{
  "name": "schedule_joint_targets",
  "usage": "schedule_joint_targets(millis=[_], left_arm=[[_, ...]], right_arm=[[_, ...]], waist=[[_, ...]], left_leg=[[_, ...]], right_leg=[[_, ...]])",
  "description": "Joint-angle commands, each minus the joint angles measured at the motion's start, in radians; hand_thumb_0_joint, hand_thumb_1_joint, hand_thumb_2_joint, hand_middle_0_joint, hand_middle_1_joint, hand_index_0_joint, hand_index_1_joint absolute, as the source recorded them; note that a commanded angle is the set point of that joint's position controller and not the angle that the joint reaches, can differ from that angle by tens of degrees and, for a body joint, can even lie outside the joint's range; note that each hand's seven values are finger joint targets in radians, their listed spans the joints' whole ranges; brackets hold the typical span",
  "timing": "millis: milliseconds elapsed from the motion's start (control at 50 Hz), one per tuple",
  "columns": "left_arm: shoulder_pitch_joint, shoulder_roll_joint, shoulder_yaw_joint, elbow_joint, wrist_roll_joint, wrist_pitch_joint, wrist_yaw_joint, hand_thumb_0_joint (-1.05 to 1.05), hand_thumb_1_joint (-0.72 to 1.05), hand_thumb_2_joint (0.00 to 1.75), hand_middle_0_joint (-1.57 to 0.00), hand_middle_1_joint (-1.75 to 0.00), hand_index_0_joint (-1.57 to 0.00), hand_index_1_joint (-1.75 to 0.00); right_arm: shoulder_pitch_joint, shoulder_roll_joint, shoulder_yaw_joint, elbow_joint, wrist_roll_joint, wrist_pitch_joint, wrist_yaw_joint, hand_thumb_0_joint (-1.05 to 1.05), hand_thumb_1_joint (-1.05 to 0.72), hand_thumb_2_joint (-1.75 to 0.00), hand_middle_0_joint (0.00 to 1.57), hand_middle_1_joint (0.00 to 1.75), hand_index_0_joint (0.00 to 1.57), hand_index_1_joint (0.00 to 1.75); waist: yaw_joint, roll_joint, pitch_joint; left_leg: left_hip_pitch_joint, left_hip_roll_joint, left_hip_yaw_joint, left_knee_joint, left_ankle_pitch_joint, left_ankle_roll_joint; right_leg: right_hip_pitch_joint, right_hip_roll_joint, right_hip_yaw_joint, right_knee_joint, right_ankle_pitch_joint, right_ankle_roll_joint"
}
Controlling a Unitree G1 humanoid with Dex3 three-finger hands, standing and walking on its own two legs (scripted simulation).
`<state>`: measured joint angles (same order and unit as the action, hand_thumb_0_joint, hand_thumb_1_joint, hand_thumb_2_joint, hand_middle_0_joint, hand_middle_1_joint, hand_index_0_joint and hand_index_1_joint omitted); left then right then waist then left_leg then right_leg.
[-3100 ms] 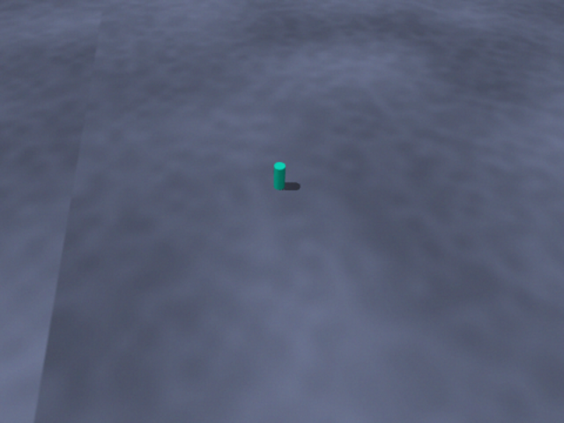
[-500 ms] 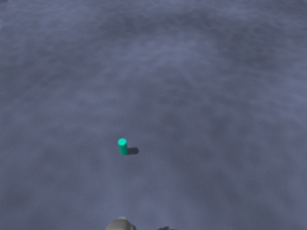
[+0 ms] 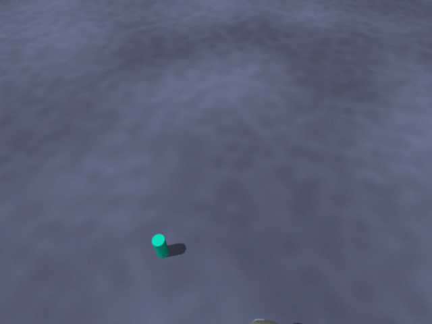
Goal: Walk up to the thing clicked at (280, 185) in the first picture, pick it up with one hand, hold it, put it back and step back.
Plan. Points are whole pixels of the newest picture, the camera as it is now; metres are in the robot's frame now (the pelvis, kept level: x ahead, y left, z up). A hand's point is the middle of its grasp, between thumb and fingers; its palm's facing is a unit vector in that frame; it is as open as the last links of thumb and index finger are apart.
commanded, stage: walk up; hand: left
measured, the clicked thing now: (160, 246) +0.54 +0.24 -0.69
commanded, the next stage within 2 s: stand in 1.82 s
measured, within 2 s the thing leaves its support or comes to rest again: neither
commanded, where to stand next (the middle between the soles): +0.20 +0.02 m, yaw +1 degrees
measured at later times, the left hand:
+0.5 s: hand (80, 320) +0.17 +0.28 -0.16, palm faces -0.04 -0.94 -0.35, open 7.4 cm
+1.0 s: hand (94, 277) +0.24 +0.27 -0.13, palm faces -0.01 -0.93 -0.36, open 7.4 cm
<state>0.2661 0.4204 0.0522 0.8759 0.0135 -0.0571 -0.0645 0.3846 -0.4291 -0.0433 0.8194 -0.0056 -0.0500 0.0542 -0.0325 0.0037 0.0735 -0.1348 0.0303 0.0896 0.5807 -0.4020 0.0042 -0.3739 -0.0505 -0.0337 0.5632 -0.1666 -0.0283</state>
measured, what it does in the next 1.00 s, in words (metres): walks ahead: left foot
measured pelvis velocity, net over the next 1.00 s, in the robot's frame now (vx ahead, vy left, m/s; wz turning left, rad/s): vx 0.15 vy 0.01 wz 0.00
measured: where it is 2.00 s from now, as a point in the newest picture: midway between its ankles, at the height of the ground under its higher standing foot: outside the picture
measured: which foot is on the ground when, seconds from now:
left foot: down 0.00-0.02, up 0.04-0.34, down 0.36-1.00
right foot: down 0.00-1.00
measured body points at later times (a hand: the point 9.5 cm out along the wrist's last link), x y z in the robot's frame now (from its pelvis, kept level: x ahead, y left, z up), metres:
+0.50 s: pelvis +0.11 +0.02 +0.00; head +0.13 +0.03 +0.44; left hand +0.17 +0.33 -0.13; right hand +0.19 -0.30 -0.11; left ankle +0.17 +0.14 -0.73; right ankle +0.11 -0.11 -0.70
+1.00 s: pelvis +0.15 +0.01 +0.01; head +0.16 +0.00 +0.46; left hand +0.24 +0.31 -0.11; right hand +0.25 -0.30 -0.11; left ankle +0.17 +0.14 -0.73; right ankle +0.14 -0.12 -0.73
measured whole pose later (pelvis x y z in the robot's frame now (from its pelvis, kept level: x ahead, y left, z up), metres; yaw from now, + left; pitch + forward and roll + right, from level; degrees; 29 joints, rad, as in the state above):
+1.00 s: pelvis +0.15 +0.01 +0.01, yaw +0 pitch -3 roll +0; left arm 0.08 0.37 0.00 1.09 0.00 -0.01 -0.01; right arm 0.08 -0.36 0.01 1.10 0.00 -0.02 0.01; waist 0.01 0.01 0.06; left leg -0.21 0.04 0.02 0.47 -0.21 -0.02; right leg -0.14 -0.03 -0.04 0.46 -0.27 0.01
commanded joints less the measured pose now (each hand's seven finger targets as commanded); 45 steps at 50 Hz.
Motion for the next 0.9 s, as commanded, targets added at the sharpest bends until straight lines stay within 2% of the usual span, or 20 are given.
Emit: schedule_joint_targets(millis=[0, 20, 40, 120, 260, 320, 340, 360, 380, 400, 420, 480, 540, 560, 580, 600, 640, 680, 740, 880], left_arm=[[0.203, 0.346, 0.109, -0.045, 0.002, -0.057, 0.043, 0.0, 0.9, 0.9, -0.2, -0.3, -0.2, -0.3], [0.162, 0.353, 0.104, -0.052, -0.009, -0.05, 0.04, 0.0, 0.9, 0.9, -0.2, -0.3, -0.2, -0.3], [0.129, 0.312, 0.094, -0.062, -0.022, -0.046, 0.042, 0.0, 0.9, 0.9, -0.2, -0.3, -0.2, -0.3], [0.048, 0.254, 0.071, -0.085, -0.012, -0.046, 0.044, 0.0, 0.9, 0.9, -0.2, -0.3, -0.2, -0.3], [-0.004, 0.222, 0.039, -0.089, -0.005, -0.018, 0.062, 0.0, 0.9, 0.9, -0.2, -0.3, -0.2, -0.3], [-0.059, 0.181, 0.014, -0.088, -0.018, 0.008, 0.067, 0.0, 0.9, 0.9, -0.2, -0.3, -0.2, -0.3], [-0.026, 0.154, 0.004, -0.103, -0.016, 0.009, 0.062, 0.0, 0.9, 0.9, -0.2, -0.3, -0.2, -0.3], [0.003, 0.114, -0.007, -0.091, -0.02, 0.016, 0.062, 0.0, 0.9, 0.9, -0.2, -0.3, -0.2, -0.3], [0.024, 0.19, 0.018, -0.049, -0.017, 0.027, 0.073, 0.0, 0.9, 0.9, -0.2, -0.3, -0.2, -0.3], [0.026, 0.208, 0.021, -0.031, -0.011, 0.026, 0.076, 0.0, 0.9, 0.9, -0.2, -0.3, -0.2, -0.3], [0.023, 0.207, 0.025, -0.014, -0.009, 0.025, 0.075, 0.0, 0.9, 0.9, -0.2, -0.3, -0.2, -0.3], [0.069, 0.175, 0.024, 0.038, -0.01, 0.014, 0.065, 0.0, 0.9, 0.9, -0.2, -0.3, -0.2, -0.3], [0.071, 0.159, 0.029, 0.077, 0.005, 0.008, 0.073, 0.0, 0.9, 0.9, -0.2, -0.3, -0.2, -0.3], [0.045, 0.188, 0.033, 0.071, 0.013, 0.002, 0.078, 0.0, 0.9, 0.9, -0.2, -0.3, -0.2, -0.3], [-0.029, 0.24, 0.036, 0.051, 0.016, -0.006, 0.078, 0.0, 0.9, 0.9, -0.2, -0.3, -0.2, -0.3], [-0.109, 0.259, 0.033, 0.046, 0.007, -0.001, 0.071, 0.0, 0.9, 0.9, -0.2, -0.3, -0.2, -0.3], [-0.148, 0.2, 0.009, 0.052, -0.008, 0.004, 0.068, 0.0, 0.9, 0.9, -0.2, -0.3, -0.2, -0.3], [-0.12, 0.173, 0.002, 0.084, -0.013, 0.006, 0.067, 0.0, 0.9, 0.9, -0.2, -0.3, -0.2, -0.3], [-0.117, 0.179, 0.002, 0.122, -0.016, 0.003, 0.069, 0.0, 0.9, 0.9, -0.2, -0.3, -0.2, -0.3], [-0.19, 0.167, -0.008, 0.157, -0.018, 0.017, 0.072, 0.0, 0.9, 0.9, -0.2, -0.3, -0.2, -0.3]], right_arm=[[0.018, -0.11, -0.031, -0.111, 0.009, -0.026, -0.021, 0.0, -0.9, -0.9, 0.2, 0.3, 0.2, 0.3], [-0.046, -0.211, -0.058, -0.086, -0.006, -0.013, -0.035, 0.0, -0.9, -0.9, 0.2, 0.3, 0.2, 0.3], [-0.038, -0.221, -0.064, -0.063, -0.001, -0.01, -0.038, 0.0, -0.9, -0.9, 0.2, 0.3, 0.2, 0.3], [0.017, -0.19, -0.063, -0.003, -0.002, -0.006, -0.014, 0.0, -0.9, -0.9, 0.2, 0.3, 0.2, 0.3], [-0.066, -0.118, -0.048, 0.028, -0.004, 0.001, -0.036, 0.0, -0.9, -0.9, 0.2, 0.3, 0.2, 0.3], [-0.043, -0.146, -0.055, 0.066, -0.006, -0.009, -0.052, 0.0, -0.9, -0.9, 0.2, 0.3, 0.2, 0.3], [-0.003, -0.202, -0.071, 0.06, -0.015, -0.018, -0.054, 0.0, -0.9, -0.9, 0.2, 0.3, 0.2, 0.3], [-0.023, -0.26, -0.076, 0.049, -0.021, -0.027, -0.053, 0.0, -0.9, -0.9, 0.2, 0.3, 0.2, 0.3], [-0.052, -0.318, -0.088, 0.046, -0.008, -0.023, -0.049, 0.0, -0.9, -0.9, 0.2, 0.3, 0.2, 0.3], [-0.102, -0.296, -0.088, 0.039, -0.012, -0.019, -0.052, 0.0, -0.9, -0.9, 0.2, 0.3, 0.2, 0.3], [-0.128, -0.273, -0.076, 0.03, -0.012, -0.018, -0.055, 0.0, -0.9, -0.9, 0.2, 0.3, 0.2, 0.3], [-0.206, -0.235, -0.053, 0.033, -0.015, -0.012, -0.054, 0.0, -0.9, -0.9, 0.2, 0.3, 0.2, 0.3], [-0.236, -0.18, -0.024, 0.034, 0.003, 0.006, -0.049, 0.0, -0.9, -0.9, 0.2, 0.3, 0.2, 0.3], [-0.233, -0.14, -0.01, 0.035, 0.01, 0.009, -0.049, 0.0, -0.9, -0.9, 0.2, 0.3, 0.2, 0.3], [-0.225, -0.111, -0.005, 0.045, 0.015, 0.014, -0.048, 0.0, -0.9, -0.9, 0.2, 0.3, 0.2, 0.3], [-0.219, -0.134, -0.012, 0.078, 0.012, 0.015, -0.054, 0.0, -0.9, -0.9, 0.2, 0.3, 0.2, 0.3], [-0.211, -0.162, -0.016, 0.119, 0.01, 0.004, -0.054, 0.0, -0.9, -0.9, 0.2, 0.3, 0.2, 0.3], [-0.257, -0.173, -0.01, 0.131, 0.01, -0.007, -0.051, 0.0, -0.9, -0.9, 0.2, 0.3, 0.2, 0.3], [-0.275, -0.164, 0.0, 0.159, 0.016, -0.006, -0.053, 0.0, -0.9, -0.9, 0.2, 0.3, 0.2, 0.3], [-0.324, -0.159, 0.002, 0.22, 0.012, 0.006, -0.059, 0.0, -0.9, -0.9, 0.2, 0.3, 0.2, 0.3]], waist=[[0.113, -0.303, -0.14], [0.115, -0.185, -0.066], [0.094, -0.107, -0.025], [0.037, -0.161, -0.018], [0.04, -0.166, -0.066], [-0.004, -0.064, -0.092], [-0.013, 0.05, -0.124], [0.01, 0.169, -0.103], [0.002, 0.194, -0.085], [0.016, 0.169, -0.067], [0.027, 0.165, -0.048], [0.057, 0.206, -0.069], [0.079, 0.152, -0.098], [0.074, 0.067, -0.096], [0.035, -0.057, -0.061], [0.008, -0.075, -0.033], [-0.004, -0.006, -0.047], [0.032, -0.006, -0.074], [0.039, -0.035, -0.114], [0.036, -0.015, -0.13]], left_leg=[[-0.505, -0.057, -0.027, 0.476, -0.113, 0.042], [-0.522, 0.002, -0.109, 0.55, -0.178, 0.044], [-0.514, 0.024, -0.165, 0.548, -0.115, 0.042], [-0.39, 0.058, -0.117, 0.402, 0.028, 0.021], [-0.14, 0.02, -0.041, 0.11, 0.185, -0.006], [0.029, 0.004, -0.064, -0.048, 0.313, 0.022], [0.065, 0.107, -0.192, -0.135, 0.214, 0.057], [0.041, 0.281, -0.493, -0.264, 0.105, 0.133], [-0.02, 0.357, -0.599, -0.307, -0.052, 0.242], [-0.031, 0.352, -0.593, -0.294, -0.054, 0.266], [-0.076, 0.312, -0.508, -0.271, -0.003, 0.252], [-0.171, 0.212, -0.308, -0.192, 0.166, 0.182], [-0.261, 0.159, -0.219, -0.091, 0.172, 0.101], [-0.293, 0.131, -0.192, -0.038, 0.168, 0.065], [-0.285, 0.036, -0.134, 0.024, 0.069, 0.022], [-0.16, 0.014, -0.091, 0.036, 0.001, 0.016], [-0.051, 0.05, -0.142, -0.073, 0.137, 0.03], [-0.077, 0.115, -0.212, -0.118, 0.261, 0.063], [-0.065, 0.094, -0.164, -0.089, 0.416, 0.05], [-0.008, 0.096, -0.153, -0.15, 0.418, 0.039]], right_leg=[[0.498, -0.36, 0.641, -0.317, -0.306, -0.169], [0.371, -0.41, 0.706, -0.315, -0.362, -0.266], [0.326, -0.356, 0.582, -0.308, -0.307, -0.251], [0.183, -0.198, 0.247, -0.294, -0.091, -0.19], [0.042, -0.181, 0.104, -0.118, 0.313, -0.172], [-0.063, -0.131, 0.086, 0.029, 0.123, -0.101], [-0.097, -0.052, 0.034, 0.121, -0.106, -0.065], [-0.158, 0.055, -0.007, 0.255, -0.311, -0.01], [-0.142, 0.028, 0.046, 0.356, -0.446, -0.01], [-0.15, 0.007, 0.063, 0.379, -0.446, -0.008], [-0.126, -0.014, 0.08, 0.361, -0.411, -0.007], [0.045, -0.001, 0.033, 0.156, -0.273, -0.009], [0.235, 0.03, 0.011, -0.059, -0.098, -0.01], [0.247, -0.041, 0.118, -0.123, -0.084, -0.034], [0.144, -0.161, 0.32, -0.207, -0.158, -0.083], [0.017, -0.214, 0.326, -0.211, -0.216, -0.13], [-0.011, -0.128, 0.185, -0.139, -0.084, -0.066], [0.087, -0.044, 0.088, -0.092, -0.002, -0.019], [0.185, -0.068, 0.105, -0.117, 0.129, -0.023], [0.213, -0.076, 0.085, -0.17, 0.127, -0.011]])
